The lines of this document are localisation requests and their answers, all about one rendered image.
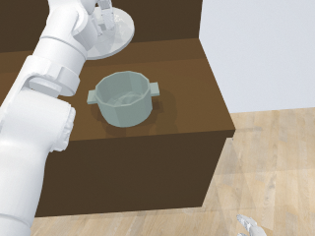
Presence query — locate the lid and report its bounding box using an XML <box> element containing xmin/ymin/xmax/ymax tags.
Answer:
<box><xmin>86</xmin><ymin>7</ymin><xmax>135</xmax><ymax>60</ymax></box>

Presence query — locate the left robot upper arm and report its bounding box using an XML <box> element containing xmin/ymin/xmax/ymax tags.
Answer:
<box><xmin>0</xmin><ymin>87</ymin><xmax>76</xmax><ymax>236</ymax></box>

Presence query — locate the left robot forearm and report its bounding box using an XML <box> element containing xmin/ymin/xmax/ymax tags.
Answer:
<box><xmin>0</xmin><ymin>0</ymin><xmax>97</xmax><ymax>134</ymax></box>

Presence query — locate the left robot hand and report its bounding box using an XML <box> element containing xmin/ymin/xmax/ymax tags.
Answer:
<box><xmin>91</xmin><ymin>0</ymin><xmax>115</xmax><ymax>36</ymax></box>

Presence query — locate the pot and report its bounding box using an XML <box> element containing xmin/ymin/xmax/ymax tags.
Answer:
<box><xmin>87</xmin><ymin>71</ymin><xmax>159</xmax><ymax>128</ymax></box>

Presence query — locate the table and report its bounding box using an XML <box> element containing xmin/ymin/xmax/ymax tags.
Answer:
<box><xmin>0</xmin><ymin>0</ymin><xmax>236</xmax><ymax>218</ymax></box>

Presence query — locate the knob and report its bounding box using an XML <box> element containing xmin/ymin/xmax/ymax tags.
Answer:
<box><xmin>94</xmin><ymin>12</ymin><xmax>106</xmax><ymax>31</ymax></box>

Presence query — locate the right robot hand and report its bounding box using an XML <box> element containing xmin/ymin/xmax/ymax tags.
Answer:
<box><xmin>236</xmin><ymin>214</ymin><xmax>267</xmax><ymax>236</ymax></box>

